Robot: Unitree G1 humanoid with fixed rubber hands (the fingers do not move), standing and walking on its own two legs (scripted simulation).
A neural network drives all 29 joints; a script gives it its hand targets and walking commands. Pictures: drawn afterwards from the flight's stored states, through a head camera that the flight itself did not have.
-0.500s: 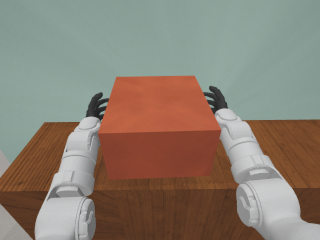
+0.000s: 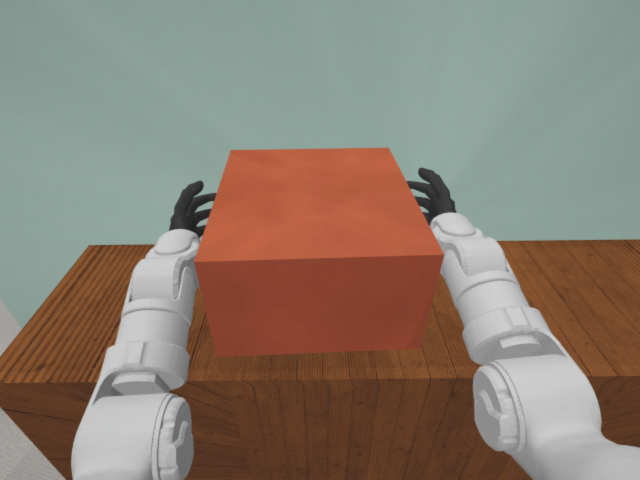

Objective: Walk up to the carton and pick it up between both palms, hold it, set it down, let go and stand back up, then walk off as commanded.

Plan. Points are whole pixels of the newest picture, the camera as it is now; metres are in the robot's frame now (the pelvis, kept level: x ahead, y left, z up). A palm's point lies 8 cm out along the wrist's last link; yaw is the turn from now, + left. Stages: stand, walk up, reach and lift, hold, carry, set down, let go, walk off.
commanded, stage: hold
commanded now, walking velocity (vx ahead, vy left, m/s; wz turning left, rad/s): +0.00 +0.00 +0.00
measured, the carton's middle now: (314, 237) +0.40 +0.01 +0.18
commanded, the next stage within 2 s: none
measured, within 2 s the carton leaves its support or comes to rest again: neither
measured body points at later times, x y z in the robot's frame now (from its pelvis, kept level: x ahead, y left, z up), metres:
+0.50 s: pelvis +0.00 +0.00 +0.00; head -0.07 +0.00 +0.44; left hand +0.40 +0.17 +0.19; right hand +0.40 -0.16 +0.20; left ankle +0.03 +0.13 -0.74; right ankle +0.07 -0.10 -0.74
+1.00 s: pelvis +0.00 +0.00 +0.00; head -0.07 +0.00 +0.44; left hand +0.40 +0.17 +0.19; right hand +0.40 -0.16 +0.20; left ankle +0.03 +0.13 -0.74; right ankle +0.07 -0.10 -0.74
